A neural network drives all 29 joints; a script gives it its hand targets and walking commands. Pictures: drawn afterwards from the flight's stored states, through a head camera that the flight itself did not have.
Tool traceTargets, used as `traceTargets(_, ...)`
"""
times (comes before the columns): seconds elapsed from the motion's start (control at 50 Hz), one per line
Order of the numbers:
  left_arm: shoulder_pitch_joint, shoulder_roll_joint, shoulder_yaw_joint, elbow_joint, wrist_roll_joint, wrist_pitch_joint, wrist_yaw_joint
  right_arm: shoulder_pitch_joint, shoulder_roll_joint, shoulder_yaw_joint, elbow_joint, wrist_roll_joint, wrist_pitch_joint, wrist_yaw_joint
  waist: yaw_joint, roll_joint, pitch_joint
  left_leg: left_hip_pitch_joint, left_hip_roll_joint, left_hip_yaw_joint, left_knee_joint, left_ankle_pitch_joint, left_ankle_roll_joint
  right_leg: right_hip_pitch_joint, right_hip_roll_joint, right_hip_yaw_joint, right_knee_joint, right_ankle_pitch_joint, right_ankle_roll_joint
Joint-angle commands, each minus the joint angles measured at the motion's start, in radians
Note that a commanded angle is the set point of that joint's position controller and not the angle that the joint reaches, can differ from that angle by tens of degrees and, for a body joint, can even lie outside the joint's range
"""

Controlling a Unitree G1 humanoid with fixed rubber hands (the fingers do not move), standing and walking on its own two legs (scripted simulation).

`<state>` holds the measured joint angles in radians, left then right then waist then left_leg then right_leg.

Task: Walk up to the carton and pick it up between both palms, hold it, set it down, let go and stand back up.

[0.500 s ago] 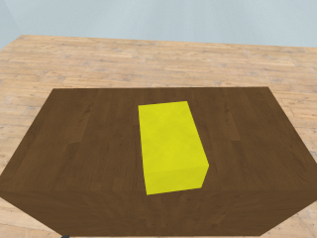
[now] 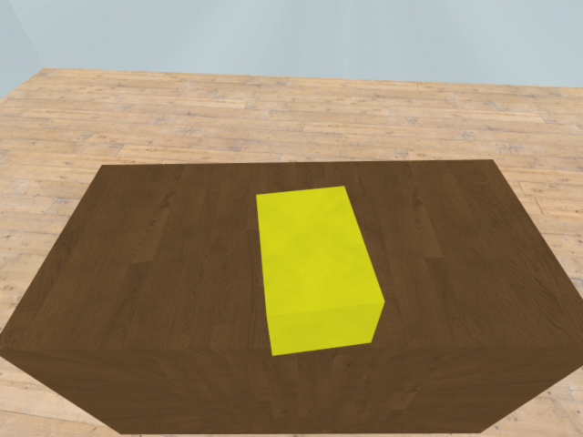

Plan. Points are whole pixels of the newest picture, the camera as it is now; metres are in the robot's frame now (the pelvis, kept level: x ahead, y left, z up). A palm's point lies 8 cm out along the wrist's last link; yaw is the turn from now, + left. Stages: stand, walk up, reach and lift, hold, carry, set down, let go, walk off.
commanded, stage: stand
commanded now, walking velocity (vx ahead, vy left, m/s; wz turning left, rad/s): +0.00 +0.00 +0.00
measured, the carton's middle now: (310, 265) +0.45 -0.01 -0.07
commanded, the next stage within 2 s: none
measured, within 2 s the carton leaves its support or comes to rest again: neither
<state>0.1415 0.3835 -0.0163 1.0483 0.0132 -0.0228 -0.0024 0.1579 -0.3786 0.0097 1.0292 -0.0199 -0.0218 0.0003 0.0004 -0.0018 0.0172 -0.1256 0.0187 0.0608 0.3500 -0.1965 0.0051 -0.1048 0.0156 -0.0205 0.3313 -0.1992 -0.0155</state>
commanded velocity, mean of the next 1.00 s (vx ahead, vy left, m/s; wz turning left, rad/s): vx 0.00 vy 0.00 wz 0.00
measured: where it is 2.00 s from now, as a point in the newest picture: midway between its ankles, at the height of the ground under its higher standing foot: outside the picture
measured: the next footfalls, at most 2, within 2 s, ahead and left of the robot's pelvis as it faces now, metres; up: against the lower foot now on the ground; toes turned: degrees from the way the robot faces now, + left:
none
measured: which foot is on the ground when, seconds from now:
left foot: down 0.00-1.00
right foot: down 0.00-1.00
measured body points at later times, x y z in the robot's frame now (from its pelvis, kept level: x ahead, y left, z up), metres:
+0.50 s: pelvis -0.01 -0.01 +0.00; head +0.00 -0.01 +0.45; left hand +0.08 +0.31 -0.12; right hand +0.07 -0.32 -0.13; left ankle +0.00 +0.11 -0.75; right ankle -0.01 -0.11 -0.75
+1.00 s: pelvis +0.00 -0.02 +0.00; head +0.01 -0.02 +0.45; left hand +0.09 +0.30 -0.12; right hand +0.08 -0.32 -0.13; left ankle +0.00 +0.11 -0.75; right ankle -0.01 -0.11 -0.75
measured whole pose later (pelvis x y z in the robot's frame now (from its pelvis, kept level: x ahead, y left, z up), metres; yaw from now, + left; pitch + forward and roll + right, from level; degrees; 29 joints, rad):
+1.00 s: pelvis +0.00 -0.02 +0.00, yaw +0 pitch -1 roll +0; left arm 0.11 0.39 -0.02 1.08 0.01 -0.02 0.00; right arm 0.14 -0.37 0.01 1.08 -0.02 -0.02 0.00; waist -0.01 0.00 0.03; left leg -0.11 0.04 0.05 0.32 -0.18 -0.02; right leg -0.09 0.03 -0.03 0.31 -0.19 -0.04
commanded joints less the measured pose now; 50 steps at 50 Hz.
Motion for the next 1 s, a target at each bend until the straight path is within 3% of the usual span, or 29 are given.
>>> traceTargets(0.0, -0.064, 0.195, 0.035, -0.046, -0.001, -0.020, 0.011, -0.022, -0.166, -0.032, -0.033, 0.009, -0.013, -0.010, -0.009, -0.021, -0.025, 0.043, 0.126, -0.129, -0.053, 0.134, 0.021, -0.050, -0.144, 0.113, -0.062, 0.119, -0.011)
traceTargets(0.02, -0.027, 0.171, 0.028, -0.042, -0.003, -0.021, 0.012, -0.023, -0.166, -0.029, -0.029, 0.004, -0.017, -0.010, 0.001, 0.037, -0.023, 0.027, 0.128, -0.130, -0.048, 0.164, 0.031, -0.028, -0.148, 0.123, -0.062, 0.155, -0.011)
traceTargets(0.04, -0.034, 0.181, 0.030, -0.034, -0.004, -0.023, 0.013, -0.019, -0.162, -0.035, -0.040, 0.008, -0.014, -0.010, -0.019, 0.041, -0.028, 0.045, 0.125, -0.132, -0.049, 0.171, 0.032, -0.046, -0.150, 0.131, -0.049, 0.130, -0.018)
traceTargets(0.12, -0.060, 0.170, 0.028, -0.043, 0.003, -0.006, 0.012, -0.048, -0.184, -0.034, -0.034, 0.001, -0.010, -0.012, 0.001, -0.019, -0.049, 0.024, 0.125, -0.118, -0.048, 0.180, 0.022, -0.009, -0.145, 0.103, -0.054, 0.164, -0.010)
traceTargets(0.14, -0.054, 0.167, 0.029, -0.035, 0.000, -0.009, 0.013, -0.029, -0.186, -0.040, -0.025, 0.008, -0.012, -0.013, -0.017, 0.014, -0.033, 0.043, 0.126, -0.122, -0.054, 0.174, 0.021, -0.045, -0.146, 0.116, -0.057, 0.145, -0.012)
traceTargets(0.16, -0.051, 0.183, 0.032, -0.036, -0.003, -0.014, 0.010, -0.021, -0.179, -0.036, -0.021, 0.004, -0.013, -0.016, -0.002, 0.052, -0.058, 0.045, 0.123, -0.110, -0.052, 0.151, 0.023, -0.017, -0.144, 0.123, -0.072, 0.123, -0.008)
traceTargets(0.18, -0.049, 0.173, 0.032, -0.028, -0.002, -0.014, 0.008, -0.029, -0.191, -0.037, -0.020, 0.000, -0.011, -0.018, -0.008, 0.004, -0.029, 0.031, 0.123, -0.114, -0.052, 0.139, 0.019, -0.041, -0.135, 0.106, -0.070, 0.124, -0.002)
traceTargets(0.22, -0.047, 0.194, 0.040, -0.025, 0.002, -0.014, 0.011, -0.022, -0.165, -0.034, -0.016, 0.005, -0.006, -0.012, -0.006, 0.054, -0.022, 0.011, 0.126, -0.111, -0.065, 0.140, 0.014, -0.020, -0.144, 0.109, -0.072, 0.124, -0.007)
traceTargets(0.24, -0.046, 0.186, 0.035, -0.019, -0.004, -0.012, 0.012, -0.019, -0.155, -0.030, -0.015, 0.007, -0.012, -0.013, -0.017, 0.000, 0.000, 0.008, 0.128, -0.130, -0.074, 0.141, 0.022, -0.045, -0.146, 0.103, -0.055, 0.118, -0.004)
traceTargets(0.26, -0.024, 0.158, 0.031, -0.015, -0.007, -0.015, 0.012, -0.017, -0.182, -0.035, -0.012, 0.002, -0.015, -0.015, 0.003, 0.009, -0.010, 0.019, 0.132, -0.130, -0.074, 0.127, 0.026, -0.049, -0.143, 0.109, -0.070, 0.095, -0.012)
traceTargets(0.28, -0.041, 0.172, 0.028, -0.015, -0.001, -0.011, 0.011, -0.026, -0.169, -0.031, -0.019, 0.006, -0.013, -0.011, -0.008, 0.022, 0.016, 0.000, 0.127, -0.127, -0.067, 0.103, 0.024, -0.056, -0.141, 0.114, -0.076, 0.077, -0.010)
traceTargets(0.32, -0.065, 0.171, 0.032, -0.023, 0.000, -0.005, 0.007, -0.046, -0.187, -0.034, -0.016, 0.009, -0.011, -0.010, -0.002, -0.016, -0.006, 0.000, 0.119, -0.123, -0.075, 0.103, 0.015, -0.051, -0.139, 0.107, -0.077, 0.083, -0.007)
traceTargets(0.38, -0.050, 0.181, 0.032, -0.020, 0.000, -0.010, 0.009, -0.016, -0.195, -0.039, 0.001, 0.000, -0.014, -0.008, -0.009, 0.005, 0.005, -0.004, 0.115, -0.118, -0.071, 0.032, 0.018, -0.053, -0.144, 0.125, -0.089, 0.059, -0.008)
traceTargets(0.42, -0.050, 0.201, 0.041, -0.013, -0.006, -0.013, 0.007, -0.014, -0.184, -0.030, 0.007, 0.002, -0.011, -0.005, 0.003, -0.023, -0.053, 0.025, 0.127, -0.124, -0.069, 0.072, 0.019, -0.027, -0.143, 0.116, -0.090, 0.036, -0.009)
traceTargets(0.46, -0.052, 0.174, 0.035, -0.022, -0.004, -0.014, 0.011, -0.038, -0.181, -0.035, -0.001, -0.001, -0.013, -0.008, 0.005, 0.011, -0.019, 0.018, 0.120, -0.115, -0.067, 0.090, 0.017, -0.038, -0.150, 0.131, -0.088, 0.099, -0.015)
traceTargets(0.48, -0.048, 0.202, 0.037, -0.014, -0.002, -0.012, 0.014, -0.033, -0.166, -0.034, -0.007, 0.001, -0.016, -0.005, -0.016, 0.001, -0.024, 0.028, 0.127, -0.122, -0.069, 0.109, 0.024, -0.038, -0.147, 0.124, -0.071, 0.126, -0.017)
traceTargets(0.5, -0.050, 0.204, 0.040, -0.016, -0.008, -0.017, 0.009, -0.039, -0.172, -0.033, 0.004, 0.008, -0.016, -0.008, 0.000, 0.014, -0.048, 0.048, 0.127, -0.124, -0.069, 0.146, 0.023, -0.026, -0.150, 0.122, -0.080, 0.127, -0.015)
traceTargets(0.56, -0.067, 0.196, 0.035, -0.029, -0.002, -0.018, 0.007, -0.017, -0.163, -0.031, -0.002, 0.005, -0.014, -0.013, -0.019, 0.009, -0.029, 0.023, 0.132, -0.123, -0.052, 0.136, 0.025, -0.030, -0.151, 0.117, -0.070, 0.143, -0.016)
traceTargets(0.6, -0.041, 0.171, 0.027, -0.017, -0.007, -0.018, 0.007, -0.030, -0.188, -0.032, 0.007, 0.003, -0.007, -0.009, 0.001, 0.019, -0.032, 0.048, 0.131, -0.119, -0.045, 0.178, 0.026, -0.023, -0.156, 0.115, -0.069, 0.195, -0.008)
traceTargets(0.62, -0.031, 0.180, 0.033, -0.009, -0.010, -0.013, 0.011, -0.023, -0.187, -0.031, 0.012, 0.004, -0.005, -0.009, -0.005, -0.010, -0.051, 0.044, 0.137, -0.125, -0.051, 0.159, 0.018, -0.011, -0.150, 0.105, -0.068, 0.182, -0.012)
traceTargets(0.64, -0.055, 0.192, 0.036, -0.009, -0.011, -0.010, 0.011, -0.020, -0.190, -0.036, 0.002, 0.006, -0.005, -0.011, -0.019, 0.031, -0.041, 0.030, 0.120, -0.107, -0.059, 0.128, 0.013, -0.017, -0.153, 0.121, -0.081, 0.154, -0.012)
traceTargets(0.66, -0.056, 0.203, 0.038, -0.007, -0.007, -0.012, 0.015, -0.042, -0.164, -0.024, -0.002, 0.005, -0.009, -0.011, -0.005, 0.031, -0.004, 0.005, 0.132, -0.125, -0.062, 0.130, 0.022, -0.028, -0.153, 0.129, -0.080, 0.132, -0.022)
traceTargets(0.72, -0.063, 0.185, 0.039, -0.016, -0.004, -0.010, 0.011, -0.028, -0.171, -0.032, 0.007, 0.006, -0.007, -0.014, -0.007, -0.026, -0.042, 0.044, 0.135, -0.117, -0.057, 0.151, 0.016, -0.026, -0.144, 0.114, -0.075, 0.148, -0.012)
traceTargets(0.78, -0.051, 0.203, 0.039, -0.001, -0.005, -0.014, 0.011, -0.042, -0.182, -0.034, -0.004, 0.009, -0.005, -0.011, 0.000, 0.034, -0.023, 0.019, 0.122, -0.115, -0.064, 0.139, 0.012, -0.016, -0.148, 0.121, -0.085, 0.150, -0.009)
traceTargets(0.8, -0.070, 0.208, 0.041, -0.010, 0.003, -0.012, 0.011, -0.047, -0.184, -0.035, -0.002, 0.005, -0.004, -0.016, -0.008, -0.008, -0.019, 0.038, 0.127, -0.113, -0.065, 0.129, 0.013, -0.026, -0.147, 0.114, -0.076, 0.145, -0.011)
traceTargets(0.84, -0.054, 0.184, 0.035, -0.018, -0.005, -0.013, 0.012, -0.027, -0.168, -0.027, -0.002, 0.003, -0.003, -0.014, 0.001, 0.031, -0.029, 0.011, 0.124, -0.116, -0.068, 0.145, 0.022, 0.003, -0.151, 0.119, -0.081, 0.169, -0.012)
traceTargets(0.88, -0.048, 0.194, 0.038, -0.009, -0.011, -0.013, 0.009, -0.030, -0.165, -0.031, 0.001, 0.009, -0.007, -0.009, -0.011, -0.005, -0.024, 0.035, 0.129, -0.113, -0.068, 0.140, 0.014, -0.024, -0.148, 0.111, -0.083, 0.173, -0.006)
traceTargets(0.94, -0.051, 0.184, 0.033, -0.007, -0.008, -0.016, 0.010, -0.056, -0.188, -0.036, 0.005, 0.006, -0.010, -0.012, 0.000, 0.025, -0.062, 0.060, 0.130, -0.117, -0.059, 0.175, 0.017, -0.006, -0.155, 0.113, -0.066, 0.189, -0.014)
traceTargets(0.98, -0.051, 0.182, 0.034, -0.012, -0.011, -0.006, 0.012, -0.005, -0.182, -0.034, 0.013, 0.007, -0.006, -0.009, -0.015, -0.004, -0.025, 0.048, 0.129, -0.118, -0.054, 0.186, 0.015, -0.022, -0.151, 0.108, -0.073, 0.196, -0.011)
